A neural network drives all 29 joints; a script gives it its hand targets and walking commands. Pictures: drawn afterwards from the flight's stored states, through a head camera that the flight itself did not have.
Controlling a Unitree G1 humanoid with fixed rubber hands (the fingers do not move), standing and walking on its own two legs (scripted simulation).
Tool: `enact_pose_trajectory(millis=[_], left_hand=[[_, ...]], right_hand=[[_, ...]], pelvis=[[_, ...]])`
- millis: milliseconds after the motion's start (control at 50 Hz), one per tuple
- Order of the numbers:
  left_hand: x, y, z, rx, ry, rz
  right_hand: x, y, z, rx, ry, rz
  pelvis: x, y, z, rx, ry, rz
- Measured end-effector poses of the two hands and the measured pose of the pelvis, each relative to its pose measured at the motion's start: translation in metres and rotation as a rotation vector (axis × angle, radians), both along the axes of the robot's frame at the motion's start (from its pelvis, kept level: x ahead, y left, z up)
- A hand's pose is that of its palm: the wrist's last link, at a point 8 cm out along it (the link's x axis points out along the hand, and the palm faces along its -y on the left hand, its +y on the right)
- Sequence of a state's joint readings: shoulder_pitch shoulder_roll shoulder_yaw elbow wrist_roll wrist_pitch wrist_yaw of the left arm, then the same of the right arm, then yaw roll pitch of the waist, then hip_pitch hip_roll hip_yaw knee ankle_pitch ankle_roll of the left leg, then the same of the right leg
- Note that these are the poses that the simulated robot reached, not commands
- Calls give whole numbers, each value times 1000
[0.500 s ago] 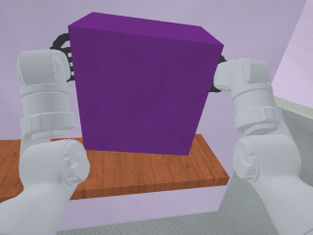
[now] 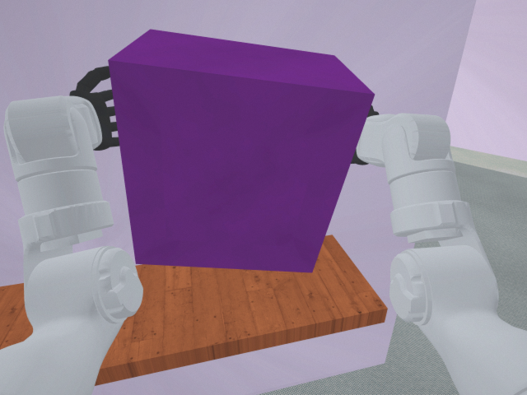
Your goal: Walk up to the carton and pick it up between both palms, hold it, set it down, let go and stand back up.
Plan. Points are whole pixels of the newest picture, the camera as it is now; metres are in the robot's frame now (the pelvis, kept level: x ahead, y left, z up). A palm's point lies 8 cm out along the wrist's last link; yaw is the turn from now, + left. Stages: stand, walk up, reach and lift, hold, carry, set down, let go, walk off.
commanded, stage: hold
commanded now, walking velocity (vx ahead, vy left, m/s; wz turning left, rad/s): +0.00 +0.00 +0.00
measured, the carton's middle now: (236, 158) +0.33 +0.01 +0.30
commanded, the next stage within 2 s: none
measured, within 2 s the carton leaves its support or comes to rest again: neither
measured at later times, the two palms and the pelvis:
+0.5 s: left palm (80, 174) +0.33 +0.24 +0.29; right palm (315, 137) +0.37 -0.11 +0.32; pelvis +0.01 +0.00 +0.00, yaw +5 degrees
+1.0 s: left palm (112, 161) +0.34 +0.19 +0.31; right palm (346, 143) +0.37 -0.16 +0.31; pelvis -0.01 +0.02 +0.00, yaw +1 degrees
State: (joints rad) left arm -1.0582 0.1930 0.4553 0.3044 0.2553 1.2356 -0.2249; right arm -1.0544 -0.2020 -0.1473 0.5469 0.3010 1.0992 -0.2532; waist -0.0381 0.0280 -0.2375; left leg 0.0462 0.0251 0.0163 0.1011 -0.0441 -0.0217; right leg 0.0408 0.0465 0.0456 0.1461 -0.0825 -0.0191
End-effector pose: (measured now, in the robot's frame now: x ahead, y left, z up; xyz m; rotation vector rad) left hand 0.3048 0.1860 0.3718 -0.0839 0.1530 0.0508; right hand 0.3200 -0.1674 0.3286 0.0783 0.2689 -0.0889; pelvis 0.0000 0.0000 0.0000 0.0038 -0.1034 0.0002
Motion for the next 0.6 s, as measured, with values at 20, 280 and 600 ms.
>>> enact_pose_trajectory(millis=[20,280,600], left_hand=[[2,-2,-2,4,1,-4],[28,20,-39,84,-56,137],[21,45,-79,32,-89,145]], right_hand=[[0,-2,-4,1,-3,-4],[49,26,-9,-119,-83,38],[44,52,-9,-71,-99,20]], pelvis=[[0,0,0,0,2,-3],[-12,0,-5,-25,115,44],[15,16,-5,-32,57,83]])
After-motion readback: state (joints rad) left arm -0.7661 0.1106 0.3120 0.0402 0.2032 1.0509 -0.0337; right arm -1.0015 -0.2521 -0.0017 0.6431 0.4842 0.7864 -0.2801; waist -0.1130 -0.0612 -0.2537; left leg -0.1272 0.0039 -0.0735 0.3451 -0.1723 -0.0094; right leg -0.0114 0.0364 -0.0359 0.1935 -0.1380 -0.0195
